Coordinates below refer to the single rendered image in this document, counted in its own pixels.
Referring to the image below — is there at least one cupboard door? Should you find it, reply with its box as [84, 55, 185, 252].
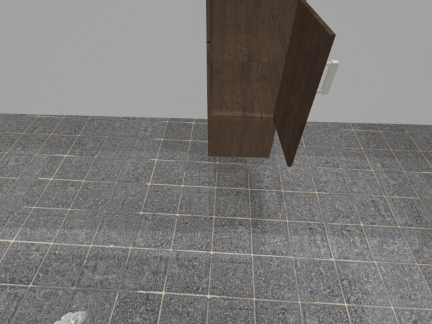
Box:
[273, 0, 336, 167]

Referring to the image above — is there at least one handle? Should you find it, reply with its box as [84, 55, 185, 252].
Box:
[317, 60, 340, 95]

